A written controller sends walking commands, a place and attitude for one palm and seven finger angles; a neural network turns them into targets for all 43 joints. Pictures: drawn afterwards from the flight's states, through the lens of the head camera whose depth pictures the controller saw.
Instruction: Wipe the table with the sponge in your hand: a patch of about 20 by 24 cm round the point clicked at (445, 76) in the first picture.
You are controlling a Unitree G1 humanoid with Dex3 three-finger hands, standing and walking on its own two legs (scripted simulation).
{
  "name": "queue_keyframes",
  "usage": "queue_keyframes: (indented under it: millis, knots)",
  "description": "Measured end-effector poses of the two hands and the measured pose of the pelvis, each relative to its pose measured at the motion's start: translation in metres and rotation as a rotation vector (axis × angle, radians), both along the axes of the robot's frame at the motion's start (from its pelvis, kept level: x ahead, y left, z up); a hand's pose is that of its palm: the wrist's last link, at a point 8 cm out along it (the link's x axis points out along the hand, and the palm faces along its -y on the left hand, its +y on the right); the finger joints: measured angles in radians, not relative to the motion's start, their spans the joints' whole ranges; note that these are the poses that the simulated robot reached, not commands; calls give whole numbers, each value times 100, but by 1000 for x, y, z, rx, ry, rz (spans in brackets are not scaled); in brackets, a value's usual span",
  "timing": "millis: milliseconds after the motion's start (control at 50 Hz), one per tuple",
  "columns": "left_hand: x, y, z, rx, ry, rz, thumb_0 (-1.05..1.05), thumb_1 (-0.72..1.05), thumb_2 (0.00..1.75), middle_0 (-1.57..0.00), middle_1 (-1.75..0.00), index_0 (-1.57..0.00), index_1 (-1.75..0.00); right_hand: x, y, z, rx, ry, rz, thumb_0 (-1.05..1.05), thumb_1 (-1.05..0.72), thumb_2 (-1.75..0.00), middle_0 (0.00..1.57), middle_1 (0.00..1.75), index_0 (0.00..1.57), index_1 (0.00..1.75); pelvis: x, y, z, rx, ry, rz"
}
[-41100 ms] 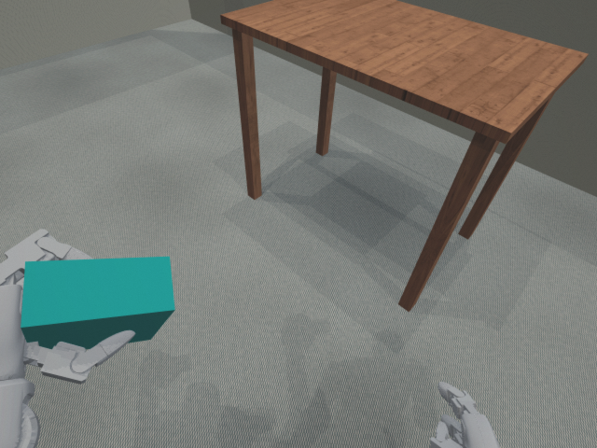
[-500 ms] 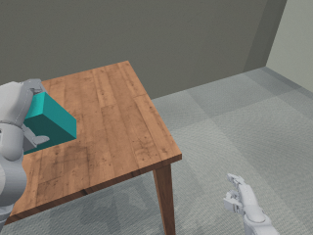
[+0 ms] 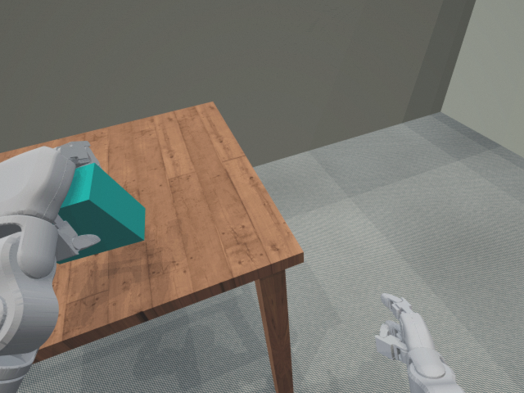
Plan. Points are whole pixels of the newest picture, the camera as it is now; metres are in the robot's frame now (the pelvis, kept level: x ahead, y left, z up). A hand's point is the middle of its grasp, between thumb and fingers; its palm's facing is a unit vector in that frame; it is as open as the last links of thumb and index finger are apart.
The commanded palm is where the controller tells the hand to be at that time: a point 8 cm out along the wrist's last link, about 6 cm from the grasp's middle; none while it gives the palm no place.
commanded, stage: bring the sponge back beside the body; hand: left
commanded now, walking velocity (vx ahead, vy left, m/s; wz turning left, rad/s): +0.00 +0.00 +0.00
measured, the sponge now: (85, 224) +0.24 +0.29 +0.19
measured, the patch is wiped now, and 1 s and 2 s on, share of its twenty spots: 0.95 0.95 0.95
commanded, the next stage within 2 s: step back with the hand held close in 1.02 s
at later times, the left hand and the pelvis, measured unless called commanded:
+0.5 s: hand (70, 209) +0.22 +0.28 +0.23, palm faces +0.38 -0.13 -0.92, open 9.5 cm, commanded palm +0.16 +0.29 +0.30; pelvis +0.01 +0.00 +0.00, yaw +0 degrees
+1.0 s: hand (66, 205) +0.22 +0.28 +0.24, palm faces +0.41 -0.11 -0.90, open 9.5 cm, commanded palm +0.16 +0.28 +0.29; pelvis +0.01 +0.00 +0.00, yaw -1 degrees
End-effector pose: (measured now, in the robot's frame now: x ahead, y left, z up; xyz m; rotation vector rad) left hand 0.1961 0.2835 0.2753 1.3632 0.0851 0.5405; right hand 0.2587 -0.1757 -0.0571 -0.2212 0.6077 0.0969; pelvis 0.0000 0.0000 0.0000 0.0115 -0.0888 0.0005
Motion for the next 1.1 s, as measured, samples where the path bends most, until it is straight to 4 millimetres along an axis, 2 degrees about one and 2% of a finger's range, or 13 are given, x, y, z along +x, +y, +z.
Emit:
queue_keyframes:
  millis: [100, 200, 300, 400, 500, 620, 800, 980, 1100]
  knots:
    - [-4, -7, 8, 26, -38, -31, -1, -48, 107, -76, -139, -81, -137, 3, 1, 1, 6, 0, -4, 2, -90, -90, 20, 30, 20, 30, 4, 1, 0, 0, -3, -8]
    - [-8, -3, 16, 35, -73, -7, -1, -48, 107, -76, -139, -81, -137, 7, 2, 2, 19, 2, -3, 2, -90, -90, 20, 30, 20, 30, 7, 1, 0, -1, -1, -10]
    - [-10, 3, 6, -3, -54, 23, -1, -48, 107, -76, -139, -81, -137, 9, 2, 3, 19, 1, 3, 2, -90, -90, 20, 30, 20, 30, 8, 1, 0, -2, 2, -7]
    - [-12, -2, -6, -40, -33, 10, -1, -48, 107, -76, -139, -81, -137, 12, 1, 5, 6, -6, 5, 2, -90, -90, 20, 30, 20, 30, 8, 1, 0, -2, 0, -5]
    - [-15, -9, 1, -20, -68, -15, -1, -48, 107, -76, -139, -81, -137, 15, 3, 7, 6, -14, 3, 2, -90, -90, 20, 30, 20, 30, 9, 1, 0, -3, -8, -9]
    - [-14, -7, 11, -1, -106, 3, -1, -48, 107, -76, -139, -81, -137, 16, 7, 10, 27, -16, 5, 2, -90, -90, 20, 30, 20, 30, 10, 1, 1, -2, -8, -13]
    - [-13, -11, -5, -59, -63, -4, -1, -48, 107, -76, -139, -81, -137, 12, 3, 7, 21, -6, 5, 2, -90, -90, 20, 30, 20, 30, 9, 0, 1, -1, -6, -15]
    - [-17, -11, 6, -15, -102, 8, -1, -48, 107, -76, -139, -81, -137, 9, -3, 6, 15, 2, -5, 2, -90, -90, 20, 30, 20, 30, 8, -2, 1, -1, -13, -16]
    - [-13, -7, -2, -44, -75, 26, -1, -48, 107, -76, -139, -81, -137, 7, -5, 6, 19, -4, -11, 2, -90, -90, 20, 30, 20, 30, 7, -3, 1, -1, -9, -15]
